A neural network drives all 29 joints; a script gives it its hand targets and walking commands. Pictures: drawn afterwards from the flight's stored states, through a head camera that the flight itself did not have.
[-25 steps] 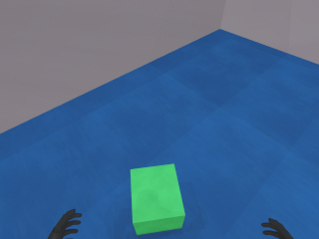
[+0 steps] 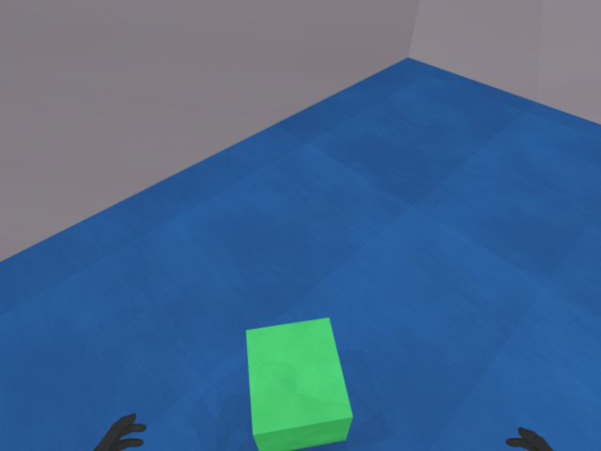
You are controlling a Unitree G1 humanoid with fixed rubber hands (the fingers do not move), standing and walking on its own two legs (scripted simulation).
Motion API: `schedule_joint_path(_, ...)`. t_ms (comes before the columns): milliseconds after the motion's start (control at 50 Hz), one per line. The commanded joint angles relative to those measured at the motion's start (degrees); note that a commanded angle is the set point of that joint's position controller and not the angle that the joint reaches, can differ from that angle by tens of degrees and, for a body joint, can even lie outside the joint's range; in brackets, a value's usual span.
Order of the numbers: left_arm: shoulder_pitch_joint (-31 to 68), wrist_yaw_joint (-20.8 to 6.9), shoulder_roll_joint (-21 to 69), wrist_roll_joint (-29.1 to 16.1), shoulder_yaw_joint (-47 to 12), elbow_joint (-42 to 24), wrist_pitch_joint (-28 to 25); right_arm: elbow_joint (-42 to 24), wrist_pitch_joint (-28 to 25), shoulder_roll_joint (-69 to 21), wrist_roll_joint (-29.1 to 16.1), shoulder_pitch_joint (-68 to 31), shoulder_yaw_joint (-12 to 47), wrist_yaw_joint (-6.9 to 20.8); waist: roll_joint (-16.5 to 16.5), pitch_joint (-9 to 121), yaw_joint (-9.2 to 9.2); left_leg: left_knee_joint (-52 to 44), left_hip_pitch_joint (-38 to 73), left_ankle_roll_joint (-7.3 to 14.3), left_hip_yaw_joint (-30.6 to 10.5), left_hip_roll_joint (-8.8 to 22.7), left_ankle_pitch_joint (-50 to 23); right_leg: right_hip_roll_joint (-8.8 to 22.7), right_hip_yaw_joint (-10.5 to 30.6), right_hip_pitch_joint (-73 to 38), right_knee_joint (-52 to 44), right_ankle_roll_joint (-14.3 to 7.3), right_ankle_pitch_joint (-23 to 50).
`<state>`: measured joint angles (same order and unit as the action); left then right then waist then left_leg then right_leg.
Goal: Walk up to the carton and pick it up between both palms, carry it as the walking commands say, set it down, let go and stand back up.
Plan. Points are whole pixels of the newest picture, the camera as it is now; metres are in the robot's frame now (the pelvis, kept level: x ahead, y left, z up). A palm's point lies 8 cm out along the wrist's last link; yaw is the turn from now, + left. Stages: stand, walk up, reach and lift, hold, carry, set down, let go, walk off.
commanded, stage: stand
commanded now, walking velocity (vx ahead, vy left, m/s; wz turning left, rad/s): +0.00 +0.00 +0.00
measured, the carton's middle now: (295, 385) +0.45 +0.05 -0.66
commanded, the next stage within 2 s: none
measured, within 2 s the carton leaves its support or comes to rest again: neither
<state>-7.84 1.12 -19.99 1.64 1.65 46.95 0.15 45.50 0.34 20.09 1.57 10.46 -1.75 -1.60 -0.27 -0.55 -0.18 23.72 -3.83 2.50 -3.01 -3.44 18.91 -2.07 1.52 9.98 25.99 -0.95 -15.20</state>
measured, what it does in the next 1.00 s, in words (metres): stands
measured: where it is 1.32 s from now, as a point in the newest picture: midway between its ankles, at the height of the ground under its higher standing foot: outside the picture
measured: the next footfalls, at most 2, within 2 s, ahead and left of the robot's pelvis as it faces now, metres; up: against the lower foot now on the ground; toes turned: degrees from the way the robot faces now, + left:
none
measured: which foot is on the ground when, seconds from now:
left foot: down 0.00-1.00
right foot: down 0.00-1.00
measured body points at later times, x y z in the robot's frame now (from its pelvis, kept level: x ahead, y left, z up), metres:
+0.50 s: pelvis -0.03 +0.00 +0.01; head -0.03 +0.00 +0.46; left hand +0.08 +0.30 -0.11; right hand +0.08 -0.31 -0.10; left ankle -0.07 +0.09 -0.74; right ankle -0.02 -0.11 -0.74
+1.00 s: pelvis -0.03 -0.01 +0.01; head -0.04 -0.01 +0.46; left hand +0.07 +0.31 -0.11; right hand +0.06 -0.32 -0.11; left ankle -0.07 +0.09 -0.74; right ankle -0.02 -0.11 -0.74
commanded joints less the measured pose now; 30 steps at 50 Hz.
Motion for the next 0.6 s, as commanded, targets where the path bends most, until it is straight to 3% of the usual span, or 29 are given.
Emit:
schedule_joint_path(0, 1.8, 0.3, -8.6, 0.0, 1.9, -2.2, -0.8, -2.2, -0.8, 9.4, -0.1, -1.2, -2.3, -0.2, 0.8, 3.7, 0.09, -3.0, -3.2, -2.7, -5.5, 8.2, -26.3, 6.7, 5.8, -6.4, -0.9, -0.6, 22.6)
schedule_joint_path(320, 2.4, 0.1, -9.9, -0.2, 1.2, 3.7, -1.2, 3.5, -1.2, 10.2, -0.2, -2.6, -1.4, 0.2, 0.5, 0.8, 0.32, -7.2, -4.3, -1.9, -6.5, 8.4, -15.2, 7.5, 7.4, -5.6, -5.7, -0.6, 15.1)
schedule_joint_path(580, 2.3, -0.1, -10.9, -0.4, 0.8, 7.0, -1.6, 6.8, -1.4, 10.8, -0.4, -3.3, -0.8, 0.4, 0.4, 0.2, 0.41, -8.6, -4.3, -1.4, -6.8, 8.7, -11.5, 7.8, 8.1, -5.1, -7.8, -0.7, 12.8)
